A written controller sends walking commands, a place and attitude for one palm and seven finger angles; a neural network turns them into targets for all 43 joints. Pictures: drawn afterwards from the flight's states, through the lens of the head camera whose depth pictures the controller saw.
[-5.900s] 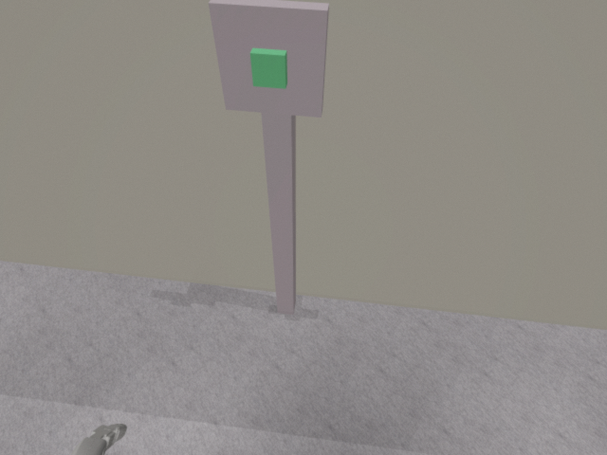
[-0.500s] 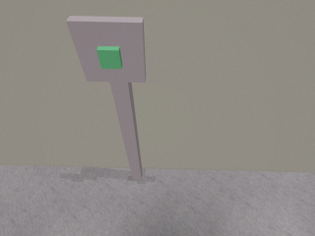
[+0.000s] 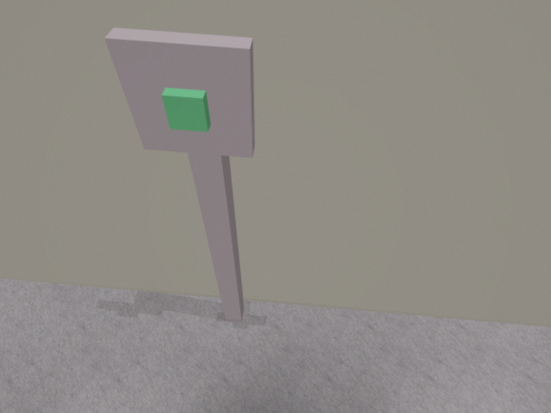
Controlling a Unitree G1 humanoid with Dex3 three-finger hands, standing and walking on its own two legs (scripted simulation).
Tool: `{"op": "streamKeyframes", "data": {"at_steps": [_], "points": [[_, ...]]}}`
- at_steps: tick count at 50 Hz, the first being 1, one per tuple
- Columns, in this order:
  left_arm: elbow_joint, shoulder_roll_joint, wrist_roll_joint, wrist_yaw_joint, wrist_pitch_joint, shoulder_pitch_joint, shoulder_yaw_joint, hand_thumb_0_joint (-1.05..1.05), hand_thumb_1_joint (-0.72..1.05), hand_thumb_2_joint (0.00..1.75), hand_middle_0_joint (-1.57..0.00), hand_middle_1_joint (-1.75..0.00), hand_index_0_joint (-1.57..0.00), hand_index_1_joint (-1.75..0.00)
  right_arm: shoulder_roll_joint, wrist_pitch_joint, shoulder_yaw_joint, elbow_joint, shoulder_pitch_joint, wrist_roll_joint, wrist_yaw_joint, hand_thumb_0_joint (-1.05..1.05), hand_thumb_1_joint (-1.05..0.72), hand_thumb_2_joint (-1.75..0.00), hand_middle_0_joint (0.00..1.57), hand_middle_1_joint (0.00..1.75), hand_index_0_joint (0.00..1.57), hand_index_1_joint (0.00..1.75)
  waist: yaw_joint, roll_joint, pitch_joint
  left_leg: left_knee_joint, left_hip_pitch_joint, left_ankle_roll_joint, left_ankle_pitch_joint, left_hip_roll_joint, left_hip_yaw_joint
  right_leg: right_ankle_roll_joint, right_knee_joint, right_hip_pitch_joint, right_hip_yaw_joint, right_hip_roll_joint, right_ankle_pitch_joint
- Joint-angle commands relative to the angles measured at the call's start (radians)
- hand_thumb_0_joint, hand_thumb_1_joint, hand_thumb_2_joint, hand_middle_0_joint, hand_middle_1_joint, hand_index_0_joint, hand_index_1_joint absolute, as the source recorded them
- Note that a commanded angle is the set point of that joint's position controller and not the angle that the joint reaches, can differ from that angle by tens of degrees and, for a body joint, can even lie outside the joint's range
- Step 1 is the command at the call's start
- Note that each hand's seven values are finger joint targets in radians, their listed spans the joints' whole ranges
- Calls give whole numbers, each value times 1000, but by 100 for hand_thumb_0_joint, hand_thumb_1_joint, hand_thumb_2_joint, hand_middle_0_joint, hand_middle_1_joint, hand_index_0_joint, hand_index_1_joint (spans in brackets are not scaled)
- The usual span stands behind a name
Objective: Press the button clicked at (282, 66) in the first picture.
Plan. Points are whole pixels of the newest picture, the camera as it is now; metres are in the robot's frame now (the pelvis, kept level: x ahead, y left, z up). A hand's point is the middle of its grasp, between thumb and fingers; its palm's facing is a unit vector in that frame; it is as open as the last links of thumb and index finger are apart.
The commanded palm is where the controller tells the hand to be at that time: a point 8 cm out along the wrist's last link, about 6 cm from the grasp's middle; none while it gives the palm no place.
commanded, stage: come to a stop and stand still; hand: left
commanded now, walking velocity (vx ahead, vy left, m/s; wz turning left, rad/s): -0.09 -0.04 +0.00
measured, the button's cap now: (188, 109) +0.47 +0.18 +0.19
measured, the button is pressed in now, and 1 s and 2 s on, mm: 0 0 0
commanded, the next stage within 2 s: none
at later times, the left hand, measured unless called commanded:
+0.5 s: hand out of the picture +0.02 +0.24 -0.18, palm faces +0.02 -0.98 -0.19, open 7.4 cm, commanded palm none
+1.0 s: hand out of the picture -0.24 +0.27 -0.17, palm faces +0.17 -0.97 -0.17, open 7.4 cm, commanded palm none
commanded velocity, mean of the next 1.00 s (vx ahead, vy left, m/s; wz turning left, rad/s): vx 0.00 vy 0.00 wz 0.00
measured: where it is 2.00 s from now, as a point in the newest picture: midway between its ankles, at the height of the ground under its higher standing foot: outside the picture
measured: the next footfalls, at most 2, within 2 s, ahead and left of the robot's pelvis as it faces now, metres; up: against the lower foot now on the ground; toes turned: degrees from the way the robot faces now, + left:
left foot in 1.10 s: -0.06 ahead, +0.18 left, +0.00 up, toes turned +2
right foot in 1.84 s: -0.16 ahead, +0.05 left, +0.00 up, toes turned +1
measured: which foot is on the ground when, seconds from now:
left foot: down 0.00-0.96, up 0.98-1.00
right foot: down 0.00-1.00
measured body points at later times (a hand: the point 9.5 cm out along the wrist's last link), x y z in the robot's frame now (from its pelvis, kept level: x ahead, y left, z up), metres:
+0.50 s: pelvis -0.04 +0.06 +0.00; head -0.06 +0.08 +0.45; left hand +0.02 +0.29 -0.16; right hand +0.00 -0.19 -0.14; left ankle +0.02 +0.12 -0.73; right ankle -0.07 -0.07 -0.73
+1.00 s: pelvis -0.11 +0.11 +0.01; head -0.13 +0.14 +0.46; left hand -0.25 +0.32 -0.16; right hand -0.03 -0.13 -0.13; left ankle +0.00 +0.13 -0.71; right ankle -0.07 -0.06 -0.72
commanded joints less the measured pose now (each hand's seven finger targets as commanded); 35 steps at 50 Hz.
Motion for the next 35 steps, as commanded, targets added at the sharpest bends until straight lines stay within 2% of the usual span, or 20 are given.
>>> {"op": "streamKeyframes", "data": {"at_steps": [1,3,6,8,9,10,11,12,13,14,15,17,18,19,20,21,24,28,30,35], "points": [[-32,105,4,10,-7,113,22,0,90,90,-20,-30,-20,-30,-111,-7,-28,-36,77,-1,-4,0,-90,-90,20,30,20,30,-18,74,-54,-73,95,64,474,157,-168,38,-96,-55,140,-135,390],[-45,116,2,8,-9,94,24,0,90,90,-20,-30,-20,-30,-109,-5,-30,-40,88,-3,-1,0,-90,-90,20,30,20,30,-30,30,-93,-64,105,39,389,137,-144,18,-99,-42,158,-158,442],[-65,117,2,6,-10,67,22,0,90,90,-20,-30,-20,-30,-103,-7,-26,-37,93,-4,6,0,-90,-90,20,30,20,30,-33,11,-100,-97,88,30,300,127,-144,10,-114,-34,153,-161,373],[-71,118,1,3,-12,54,20,0,90,90,-20,-30,-20,-30,-100,-9,-21,-36,87,-5,10,0,-90,-90,20,30,20,30,-31,1,-72,-125,65,27,232,122,-151,8,-138,-44,155,-157,295],[-78,126,12,38,-36,129,15,0,90,90,-20,-30,-20,-30,-149,-22,-39,-111,13,5,9,0,-90,-90,20,30,20,30,-5,-58,-49,117,67,6,294,106,-91,81,-181,-77,265,-197,866],[-98,174,9,43,-45,78,23,0,90,90,-20,-30,-20,-30,-117,-20,-27,-157,48,6,18,0,-90,-90,20,30,20,30,-48,-78,-69,119,-64,-17,69,56,-48,68,-128,51,270,-279,1108],[-112,183,9,37,-52,85,23,0,90,90,-20,-30,-20,-30,-71,-13,-22,-134,69,-2,21,0,-90,-90,20,30,20,30,-34,-134,-133,136,-103,2,-89,20,-71,49,-67,141,253,-292,1226],[-137,190,10,36,-55,75,28,0,90,90,-20,-30,-20,-30,-81,-12,-27,-142,87,-2,23,0,-90,-90,20,30,20,30,-43,-182,-166,156,-130,7,-107,8,-74,3,-33,191,209,-281,1294],[-162,199,11,35,-55,59,34,0,90,90,-20,-30,-20,-30,-87,-16,-29,-153,103,-1,26,0,-90,-90,20,30,20,30,-45,-159,-192,144,-127,8,-100,-2,-61,-40,-9,219,184,-272,1292],[-177,208,8,31,-53,51,34,0,90,90,-20,-30,-20,-30,-84,-18,-28,-152,100,1,27,0,-90,-90,20,30,20,30,-41,-133,-190,120,-97,7,-72,-14,-48,-59,-3,198,177,-253,1216],[-191,209,6,28,-45,15,32,0,90,90,-20,-30,-20,-30,-85,-16,-27,-146,117,1,28,0,-90,-90,20,30,20,30,-56,-90,-168,76,-54,6,-19,-21,-30,-58,3,157,138,-230,1096],[-195,203,0,22,-28,0,23,0,90,90,-20,-30,-20,-30,-90,-16,-25,-131,148,-2,26,0,-90,-90,20,30,20,30,-68,-36,-100,-25,65,10,159,3,-55,-36,11,5,131,-185,749],[-190,186,-4,18,-17,10,17,0,90,90,-20,-30,-20,-30,-112,-16,-27,-127,148,-4,24,0,-90,-90,20,30,20,30,-57,31,-52,-40,87,29,269,60,-120,-11,-5,-81,116,-145,496],[-186,166,-4,16,-5,33,15,0,90,90,-20,-30,-20,-30,-138,-17,-26,-132,138,-8,21,0,-90,-90,20,30,20,30,-35,103,-6,-79,33,61,272,122,-205,9,-47,-110,105,-101,250],[-182,159,1,14,2,43,13,0,90,90,-20,-30,-20,-30,-152,-17,-25,-136,128,-10,22,0,-90,-90,20,30,20,30,-21,119,54,-115,-37,84,211,146,-251,17,-75,-108,88,-72,95],[-171,162,1,11,6,43,12,0,90,90,-20,-30,-20,-30,-150,-17,-23,-133,113,-9,23,0,-90,-90,20,30,20,30,-18,169,84,-178,-96,90,84,141,-298,18,-71,-90,82,-62,27],[-160,171,4,-2,13,47,14,0,90,90,-20,-30,-20,-30,-182,-12,-30,-142,105,-12,24,0,-90,-90,20,30,20,30,-15,139,117,-307,-211,83,-289,134,-358,7,-56,-56,82,-45,-20],[-146,168,7,-11,14,86,17,0,90,90,-20,-30,-20,-30,-196,-10,-36,-136,122,-13,24,0,-90,-90,20,30,20,30,-13,146,-9,-366,-149,82,-377,141,-384,5,-23,-33,63,-33,-26],[-134,166,8,-13,13,109,16,0,90,90,-20,-30,-20,-30,-199,-9,-39,-133,115,-12,24,0,-90,-90,20,30,20,30,-7,142,-48,-380,-112,82,-358,140,-385,1,-23,-29,54,-27,-23],[-82,144,10,-15,18,192,20,0,90,90,-20,-30,-20,-30,-201,1,-47,-111,105,-11,24,0,-90,-90,20,30,20,30,2,97,-55,-429,-106,56,-357,129,-352,-4,-67,11,30,-4,-18]]}}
